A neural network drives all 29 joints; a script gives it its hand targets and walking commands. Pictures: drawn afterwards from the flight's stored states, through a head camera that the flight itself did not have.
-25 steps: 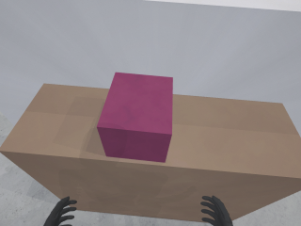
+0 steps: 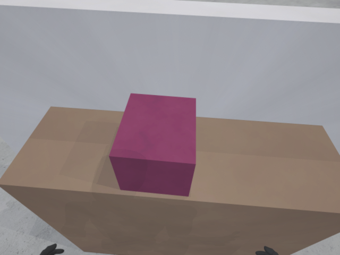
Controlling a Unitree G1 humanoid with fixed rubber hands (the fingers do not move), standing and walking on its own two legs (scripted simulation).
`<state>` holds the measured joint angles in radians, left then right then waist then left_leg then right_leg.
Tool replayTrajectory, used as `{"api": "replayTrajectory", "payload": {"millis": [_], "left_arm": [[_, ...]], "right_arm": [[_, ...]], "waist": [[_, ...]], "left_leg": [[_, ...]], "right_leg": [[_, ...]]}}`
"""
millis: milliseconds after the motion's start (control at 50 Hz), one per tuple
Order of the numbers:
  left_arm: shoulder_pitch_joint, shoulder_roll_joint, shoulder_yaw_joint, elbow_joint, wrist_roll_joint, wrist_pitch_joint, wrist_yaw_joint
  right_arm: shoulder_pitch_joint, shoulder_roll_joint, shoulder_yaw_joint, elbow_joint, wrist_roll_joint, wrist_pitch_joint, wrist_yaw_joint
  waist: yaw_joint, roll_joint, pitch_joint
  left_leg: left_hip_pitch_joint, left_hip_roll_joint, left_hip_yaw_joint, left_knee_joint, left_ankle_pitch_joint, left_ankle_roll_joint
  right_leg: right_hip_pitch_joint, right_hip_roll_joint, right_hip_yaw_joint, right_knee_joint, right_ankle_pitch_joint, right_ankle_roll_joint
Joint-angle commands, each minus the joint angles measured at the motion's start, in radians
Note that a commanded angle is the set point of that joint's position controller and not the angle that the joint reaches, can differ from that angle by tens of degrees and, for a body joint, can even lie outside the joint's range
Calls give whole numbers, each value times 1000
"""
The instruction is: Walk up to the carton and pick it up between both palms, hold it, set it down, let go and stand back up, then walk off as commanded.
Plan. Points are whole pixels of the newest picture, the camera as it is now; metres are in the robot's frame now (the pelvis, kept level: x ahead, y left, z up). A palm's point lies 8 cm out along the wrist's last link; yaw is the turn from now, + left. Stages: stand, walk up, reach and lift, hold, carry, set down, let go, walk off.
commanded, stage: stand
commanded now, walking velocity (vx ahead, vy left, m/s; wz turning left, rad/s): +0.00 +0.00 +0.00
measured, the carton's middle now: (158, 143) +0.37 +0.00 +0.07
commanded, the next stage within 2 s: walk off in 1.04 s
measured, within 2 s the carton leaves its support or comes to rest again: neither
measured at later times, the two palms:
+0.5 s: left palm out of the picture +0.09 +0.29 -0.09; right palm out of the picture +0.05 -0.27 -0.11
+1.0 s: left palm out of the picture +0.05 +0.30 -0.10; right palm out of the picture +0.02 -0.27 -0.12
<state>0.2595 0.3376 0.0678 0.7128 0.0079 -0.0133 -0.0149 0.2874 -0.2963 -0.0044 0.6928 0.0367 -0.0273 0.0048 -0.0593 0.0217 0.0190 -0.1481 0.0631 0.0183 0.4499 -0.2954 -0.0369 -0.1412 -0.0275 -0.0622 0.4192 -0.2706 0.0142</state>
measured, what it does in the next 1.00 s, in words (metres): stands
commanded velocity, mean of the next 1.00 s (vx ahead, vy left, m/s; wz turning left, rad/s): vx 0.00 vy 0.00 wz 0.00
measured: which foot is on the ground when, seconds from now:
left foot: down 0.00-1.00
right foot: down 0.00-1.00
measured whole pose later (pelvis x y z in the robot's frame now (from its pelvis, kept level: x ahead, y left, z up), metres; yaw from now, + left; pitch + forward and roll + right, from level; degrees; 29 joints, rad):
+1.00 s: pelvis -0.03 +0.00 +0.00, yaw +0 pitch -2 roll -1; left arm 0.26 0.34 0.07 0.91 0.01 -0.02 -0.01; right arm 0.29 -0.30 0.00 0.87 0.04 -0.02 0.00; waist -0.06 0.04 0.00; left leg -0.15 0.06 0.02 0.45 -0.26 -0.04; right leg -0.14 -0.03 -0.06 0.42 -0.24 0.01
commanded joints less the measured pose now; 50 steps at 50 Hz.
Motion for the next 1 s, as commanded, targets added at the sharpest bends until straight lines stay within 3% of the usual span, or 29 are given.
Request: {"api": "replayTrajectory", "payload": {"millis": [0, 600, 980], "left_arm": [[-63, 206, 66, -39, 24, -36, -6], [-96, 220, 45, 105, 11, -37, -2], [-105, 222, 34, 164, 3, -37, 2]], "right_arm": [[-53, -247, -78, 15, -83, -12, -15], [-76, -258, -68, 138, -79, -14, -16], [-89, -259, -58, 193, -73, -14, -15]], "waist": [[58, 38, -115], [50, 43, 10], [48, 43, 46]], "left_leg": [[-9, 65, -14, 3, 366, 63], [-46, 72, -49, -101, 177, 62], [-57, 77, -63, -132, 156, 59]], "right_leg": [[64, -92, 81, 38, 439, -48], [3, -95, 108, -58, 224, -47], [-2, -98, 117, -79, 204, -47]]}}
